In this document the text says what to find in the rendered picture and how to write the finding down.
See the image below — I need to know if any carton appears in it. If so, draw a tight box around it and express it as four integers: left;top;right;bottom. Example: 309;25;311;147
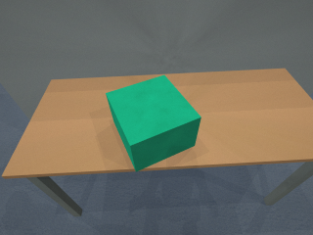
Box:
106;75;201;172

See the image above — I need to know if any table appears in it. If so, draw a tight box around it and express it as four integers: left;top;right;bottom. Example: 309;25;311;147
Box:
2;68;313;217

